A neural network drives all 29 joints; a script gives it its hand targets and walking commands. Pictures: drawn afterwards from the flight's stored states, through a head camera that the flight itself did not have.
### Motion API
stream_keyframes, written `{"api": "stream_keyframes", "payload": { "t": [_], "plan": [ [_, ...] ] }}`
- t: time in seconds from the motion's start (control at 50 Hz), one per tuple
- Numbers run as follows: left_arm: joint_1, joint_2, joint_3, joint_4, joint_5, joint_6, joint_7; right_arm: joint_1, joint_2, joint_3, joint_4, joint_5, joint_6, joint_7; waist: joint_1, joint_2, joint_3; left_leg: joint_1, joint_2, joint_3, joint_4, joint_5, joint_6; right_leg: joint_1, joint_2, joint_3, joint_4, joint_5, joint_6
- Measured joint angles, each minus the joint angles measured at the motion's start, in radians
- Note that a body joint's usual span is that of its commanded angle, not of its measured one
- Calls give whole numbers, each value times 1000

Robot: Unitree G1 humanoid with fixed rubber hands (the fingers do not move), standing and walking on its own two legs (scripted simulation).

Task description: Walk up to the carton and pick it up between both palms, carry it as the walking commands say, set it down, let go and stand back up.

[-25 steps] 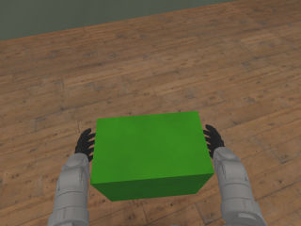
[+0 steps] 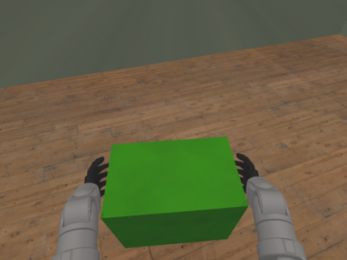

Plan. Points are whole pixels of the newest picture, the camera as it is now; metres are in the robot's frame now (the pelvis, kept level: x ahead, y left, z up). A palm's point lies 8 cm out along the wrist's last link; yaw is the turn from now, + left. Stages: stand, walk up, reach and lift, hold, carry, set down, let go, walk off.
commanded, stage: reach and lift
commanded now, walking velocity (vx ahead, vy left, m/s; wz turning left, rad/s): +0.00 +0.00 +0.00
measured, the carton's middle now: (173, 195) +0.29 -0.01 -0.03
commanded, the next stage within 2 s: hold in 1.18 s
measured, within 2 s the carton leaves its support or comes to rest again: neither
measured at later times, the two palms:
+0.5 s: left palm (90, 185) +0.28 +0.18 +0.04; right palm (251, 180) +0.28 -0.20 +0.04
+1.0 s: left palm (90, 190) +0.28 +0.18 +0.04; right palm (252, 186) +0.27 -0.20 +0.03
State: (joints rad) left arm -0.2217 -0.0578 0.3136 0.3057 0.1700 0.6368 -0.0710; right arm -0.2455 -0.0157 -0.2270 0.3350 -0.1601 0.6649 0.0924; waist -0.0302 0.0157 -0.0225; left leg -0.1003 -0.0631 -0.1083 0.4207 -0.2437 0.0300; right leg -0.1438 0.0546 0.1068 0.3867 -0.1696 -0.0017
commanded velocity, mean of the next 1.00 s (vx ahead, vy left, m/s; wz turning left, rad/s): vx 0.00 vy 0.00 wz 0.00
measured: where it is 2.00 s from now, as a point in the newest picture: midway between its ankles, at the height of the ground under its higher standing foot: outside the picture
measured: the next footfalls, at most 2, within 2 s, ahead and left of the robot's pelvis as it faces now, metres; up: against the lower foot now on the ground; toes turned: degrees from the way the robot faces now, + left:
none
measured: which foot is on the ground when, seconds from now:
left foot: down 0.00-1.00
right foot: down 0.00-1.00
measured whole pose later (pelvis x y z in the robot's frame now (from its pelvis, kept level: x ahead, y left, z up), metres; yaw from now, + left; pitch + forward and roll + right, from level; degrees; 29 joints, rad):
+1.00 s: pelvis +0.01 -0.01 +0.00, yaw +0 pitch -5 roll +0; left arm -0.14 -0.04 0.27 0.15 0.15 0.71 -0.11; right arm -0.12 0.03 -0.20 0.12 -0.16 0.75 0.07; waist -0.02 0.01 0.00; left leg -0.03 -0.06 -0.11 0.34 -0.21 0.02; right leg -0.09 0.05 0.10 0.33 -0.16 -0.01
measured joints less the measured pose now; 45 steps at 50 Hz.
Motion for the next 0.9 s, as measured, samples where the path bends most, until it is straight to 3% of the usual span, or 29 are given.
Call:
{"api": "stream_keyframes", "payload": {
  "t": [0.18, 0.44, 0.9],
  "plan": [
    [-17, 9, -4, -13, 9, 57, -7, -8, 4, 2, -22, -12, 55, 1, 6, 1, 8, 43, 1, 5, -33, 20, -4, 32, -2, 3, -10, 10, -4],
    [-55, 34, 9, -2, 15, 63, -35, -26, 39, -16, -53, -35, 73, -16, 13, -3, 20, 39, 6, -3, -53, 36, -15, 26, -1, -9, -20, 19, -13],
    [73, 21, -37, -140, -13, 72, -39, 116, 51, 22, -203, 0, 81, -26, 9, -5, 19, 70, 10, -3, -90, 33, -9, 58, -1, -9, -59, 16, -13]
  ]
}}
